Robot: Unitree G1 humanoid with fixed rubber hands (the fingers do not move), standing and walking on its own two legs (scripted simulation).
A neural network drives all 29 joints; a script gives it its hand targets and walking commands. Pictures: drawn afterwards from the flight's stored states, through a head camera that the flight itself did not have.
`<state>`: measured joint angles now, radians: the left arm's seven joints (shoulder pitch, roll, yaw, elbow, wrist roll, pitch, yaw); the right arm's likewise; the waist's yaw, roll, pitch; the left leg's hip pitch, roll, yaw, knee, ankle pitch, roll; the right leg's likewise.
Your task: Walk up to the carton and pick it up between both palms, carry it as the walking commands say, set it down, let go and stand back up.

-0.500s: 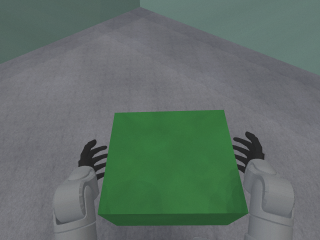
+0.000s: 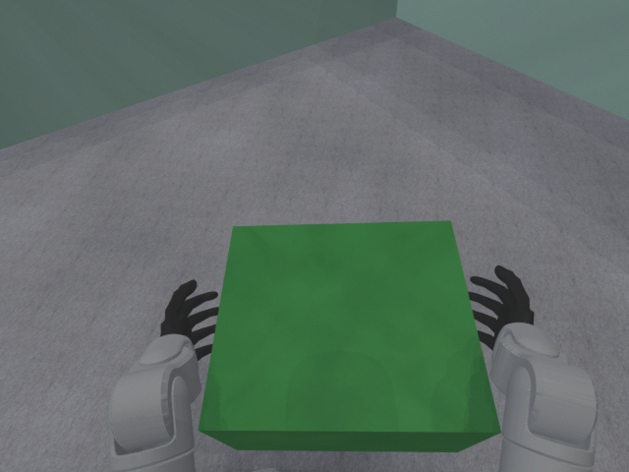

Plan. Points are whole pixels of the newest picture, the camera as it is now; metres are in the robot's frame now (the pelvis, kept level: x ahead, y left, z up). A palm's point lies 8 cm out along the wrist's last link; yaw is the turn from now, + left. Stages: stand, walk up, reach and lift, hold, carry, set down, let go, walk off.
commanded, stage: carry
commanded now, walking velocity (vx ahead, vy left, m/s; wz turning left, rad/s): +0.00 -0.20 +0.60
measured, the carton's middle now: (342, 336) +0.30 -0.03 -0.01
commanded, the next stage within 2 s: none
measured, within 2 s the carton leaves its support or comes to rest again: neither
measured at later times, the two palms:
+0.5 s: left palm out of the picture +0.13 +0.14 +0.06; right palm (513, 333) +0.25 -0.21 +0.07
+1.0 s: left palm out of the picture -0.02 +0.07 +0.04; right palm (530, 370) +0.21 -0.21 +0.07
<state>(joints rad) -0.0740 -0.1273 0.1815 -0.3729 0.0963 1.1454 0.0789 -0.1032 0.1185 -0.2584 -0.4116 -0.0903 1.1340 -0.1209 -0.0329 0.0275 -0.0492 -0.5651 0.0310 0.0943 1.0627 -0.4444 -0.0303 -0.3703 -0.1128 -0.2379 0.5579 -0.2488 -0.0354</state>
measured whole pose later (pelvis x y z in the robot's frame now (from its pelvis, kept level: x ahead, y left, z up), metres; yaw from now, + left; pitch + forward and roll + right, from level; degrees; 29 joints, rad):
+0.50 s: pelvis -0.07 -0.11 -0.01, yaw +17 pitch +7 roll -1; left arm -0.09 -0.13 0.21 -0.41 0.06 1.12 0.10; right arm -0.15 0.13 -0.26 -0.41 -0.13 1.09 -0.08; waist 0.02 0.05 -0.06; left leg -0.54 0.05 -0.14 0.63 -0.21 -0.08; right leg -0.42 -0.04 -0.09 0.60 -0.30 0.04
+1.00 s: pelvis -0.12 -0.22 +0.00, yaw +36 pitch +5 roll -1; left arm -0.10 -0.12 0.21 -0.32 0.08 1.14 0.10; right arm -0.14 0.13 -0.26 -0.30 -0.09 1.09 -0.13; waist 0.01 -0.03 -0.05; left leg -0.41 0.01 0.00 0.58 -0.26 0.01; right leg -0.64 -0.08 -0.05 1.09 -0.41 0.09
